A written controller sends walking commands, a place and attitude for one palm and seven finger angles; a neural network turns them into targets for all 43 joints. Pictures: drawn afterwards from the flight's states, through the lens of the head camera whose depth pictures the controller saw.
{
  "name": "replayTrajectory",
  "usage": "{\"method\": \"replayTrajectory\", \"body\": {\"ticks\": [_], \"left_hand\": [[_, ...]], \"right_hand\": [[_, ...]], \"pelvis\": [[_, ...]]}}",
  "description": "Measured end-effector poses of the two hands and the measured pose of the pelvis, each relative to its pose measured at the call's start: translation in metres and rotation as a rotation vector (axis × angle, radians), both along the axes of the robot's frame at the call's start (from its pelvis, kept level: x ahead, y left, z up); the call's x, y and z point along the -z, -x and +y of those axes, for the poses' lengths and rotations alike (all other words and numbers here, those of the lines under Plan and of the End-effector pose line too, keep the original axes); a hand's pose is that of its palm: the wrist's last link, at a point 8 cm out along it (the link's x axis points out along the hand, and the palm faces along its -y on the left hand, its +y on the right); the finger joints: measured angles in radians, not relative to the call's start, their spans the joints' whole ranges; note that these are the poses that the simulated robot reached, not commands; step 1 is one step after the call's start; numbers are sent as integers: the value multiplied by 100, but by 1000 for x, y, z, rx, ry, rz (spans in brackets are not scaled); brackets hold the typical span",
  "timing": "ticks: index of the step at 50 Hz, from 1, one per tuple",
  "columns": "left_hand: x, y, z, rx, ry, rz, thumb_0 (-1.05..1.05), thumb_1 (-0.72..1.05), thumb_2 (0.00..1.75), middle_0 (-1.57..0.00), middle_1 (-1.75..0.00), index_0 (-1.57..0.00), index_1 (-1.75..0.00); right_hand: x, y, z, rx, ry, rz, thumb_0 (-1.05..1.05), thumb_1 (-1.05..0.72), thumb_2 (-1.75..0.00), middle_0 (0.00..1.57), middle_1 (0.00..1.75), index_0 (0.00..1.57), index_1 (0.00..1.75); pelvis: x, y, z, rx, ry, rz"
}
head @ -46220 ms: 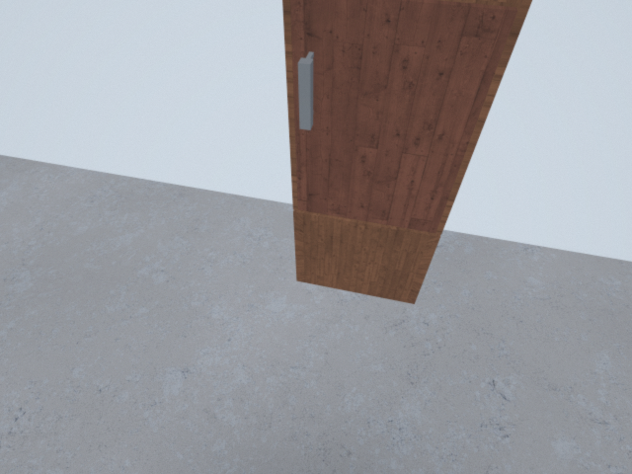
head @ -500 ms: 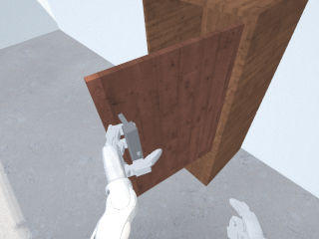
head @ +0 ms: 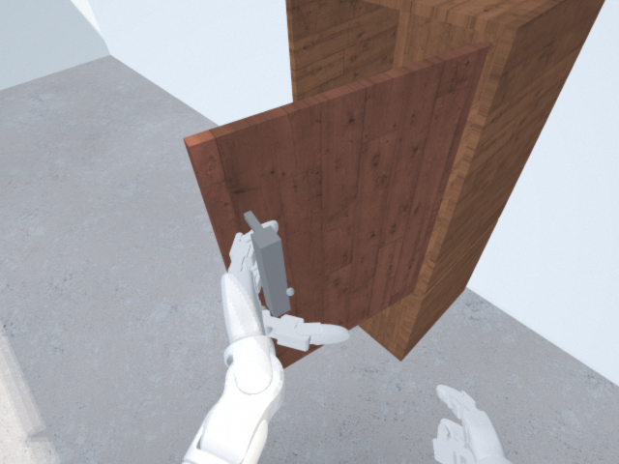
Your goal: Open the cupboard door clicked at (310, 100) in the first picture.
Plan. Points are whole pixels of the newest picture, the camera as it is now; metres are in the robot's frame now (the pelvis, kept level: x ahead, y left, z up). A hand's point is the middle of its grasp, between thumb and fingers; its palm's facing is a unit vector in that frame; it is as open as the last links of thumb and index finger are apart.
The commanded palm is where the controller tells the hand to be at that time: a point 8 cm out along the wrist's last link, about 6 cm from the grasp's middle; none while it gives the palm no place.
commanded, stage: slide the hand sideways off the handle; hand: left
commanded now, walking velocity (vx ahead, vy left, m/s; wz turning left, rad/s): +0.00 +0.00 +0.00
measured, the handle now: (265, 264) +0.35 +0.09 +0.08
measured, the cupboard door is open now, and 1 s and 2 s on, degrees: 77 80 80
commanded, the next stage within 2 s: draw the hand back to the body in 1.22 s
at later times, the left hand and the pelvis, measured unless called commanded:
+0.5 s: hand (291, 333) +0.25 +0.04 +0.09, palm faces -0.12 -0.99 +0.01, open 16.2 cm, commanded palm +0.22 +0.11 +0.09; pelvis +0.00 +0.01 +0.00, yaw -2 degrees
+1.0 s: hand (240, 355) +0.22 +0.10 +0.09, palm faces -0.06 -1.00 -0.04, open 16.0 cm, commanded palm +0.18 +0.16 +0.09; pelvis +0.02 -0.01 +0.00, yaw -1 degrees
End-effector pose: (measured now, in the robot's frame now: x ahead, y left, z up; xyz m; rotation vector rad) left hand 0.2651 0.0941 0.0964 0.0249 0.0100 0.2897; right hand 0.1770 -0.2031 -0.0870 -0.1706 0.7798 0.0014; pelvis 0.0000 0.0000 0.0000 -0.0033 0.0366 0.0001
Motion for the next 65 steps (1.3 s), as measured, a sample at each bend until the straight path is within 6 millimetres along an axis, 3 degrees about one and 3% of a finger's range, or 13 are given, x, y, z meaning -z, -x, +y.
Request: {"method": "replayTrajectory", "body": {"ticks": [3, 9, 13, 24, 49, 60, 65], "left_hand": [[0, 1, 1, 9, -8, -3, -2, -50, 30, -40, -62, -36, -68], [3, 9, 13, 331, -73, -38, -2, -50, 30, -29, -47, -20, -50], [3, 14, 12, 444, -8, -32, -2, -50, 30, -22, -39, -14, -41], [3, 32, 2, 410, 42, -31, -2, -50, 30, -16, -35, -18, -33], [7, 59, 55, 354, -8, 19, -2, -50, 30, -22, -33, -22, -34], [11, 90, 91, 282, -21, 31, -2, -50, 30, -17, -31, -17, -31], [10, 95, 91, 324, -6, -1, -2, -50, 30, -16, -30, -15, -31]], "right_hand": [[-1, -2, 3, -11, 0, -2, 1, -90, -89, 20, 30, 20, 30], [-1, 6, 3, -20, 14, -21, 1, -90, -89, 20, 30, 20, 30], [-2, 13, 3, 4, 4, -53, 1, -90, -89, 20, 30, 20, 30], [-13, 20, 5, 27, -23, -109, 1, -90, -89, 20, 30, 20, 30], [-15, -8, -23, 31, 17, -154, 1, -90, -89, 20, 30, 20, 30], [-10, -8, -30, 26, 40, -172, 1, -90, -89, 20, 30, 20, 30], [-10, -9, -26, 20, 49, -204, 1, -90, -89, 20, 30, 20, 30]], "pelvis": [[0, 2, 1, -3, 0, -3], [2, 5, 4, -11, -5, -2], [2, 8, 8, -6, -2, -11], [1, 4, 9, 32, -12, -11], [4, -15, -10, 22, -10, 32], [9, -16, -10, 7, -3, 48], [13, -10, -5, -3, 7, 52]]}}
